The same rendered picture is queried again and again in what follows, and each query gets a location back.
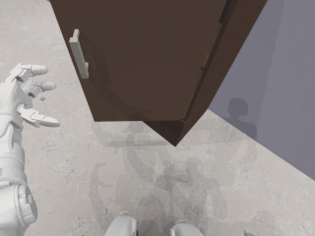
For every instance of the robot left forearm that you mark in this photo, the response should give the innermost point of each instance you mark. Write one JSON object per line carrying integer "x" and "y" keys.
{"x": 12, "y": 154}

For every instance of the robot left upper arm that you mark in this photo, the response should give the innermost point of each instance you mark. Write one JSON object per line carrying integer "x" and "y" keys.
{"x": 17, "y": 210}

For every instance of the robot right shin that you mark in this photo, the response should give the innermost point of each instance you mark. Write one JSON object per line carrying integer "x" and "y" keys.
{"x": 180, "y": 222}

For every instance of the cupboard door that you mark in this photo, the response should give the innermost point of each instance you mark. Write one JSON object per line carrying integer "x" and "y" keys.
{"x": 144, "y": 56}

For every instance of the left robot thigh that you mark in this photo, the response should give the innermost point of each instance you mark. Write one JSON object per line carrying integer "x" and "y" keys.
{"x": 123, "y": 225}

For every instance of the left robot hand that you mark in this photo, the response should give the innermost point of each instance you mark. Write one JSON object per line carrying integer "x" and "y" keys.
{"x": 12, "y": 96}

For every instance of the handle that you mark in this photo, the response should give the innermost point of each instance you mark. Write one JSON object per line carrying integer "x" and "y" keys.
{"x": 78, "y": 55}

